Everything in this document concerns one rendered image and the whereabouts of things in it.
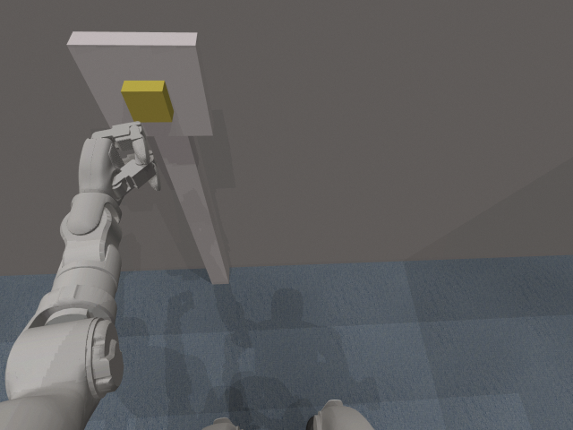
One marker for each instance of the robot right thigh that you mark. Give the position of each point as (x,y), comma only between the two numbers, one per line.
(340,418)

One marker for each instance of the robot left hand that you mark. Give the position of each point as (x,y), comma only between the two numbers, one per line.
(102,169)

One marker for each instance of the robot left upper arm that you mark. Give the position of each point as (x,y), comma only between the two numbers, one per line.
(59,373)

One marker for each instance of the left robot forearm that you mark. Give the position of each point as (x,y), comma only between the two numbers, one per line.
(88,276)

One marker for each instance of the button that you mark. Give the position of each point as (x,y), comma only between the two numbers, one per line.
(148,101)

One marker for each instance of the robot right shin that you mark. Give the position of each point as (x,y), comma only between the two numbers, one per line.
(331,403)

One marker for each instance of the panel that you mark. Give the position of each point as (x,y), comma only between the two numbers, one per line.
(106,60)

